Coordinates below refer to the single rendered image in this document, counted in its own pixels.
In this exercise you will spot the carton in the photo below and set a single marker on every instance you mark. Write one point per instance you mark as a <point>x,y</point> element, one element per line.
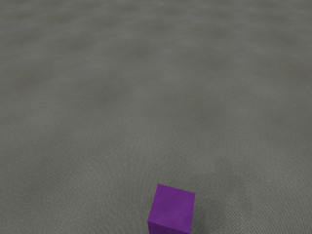
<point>171,211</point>

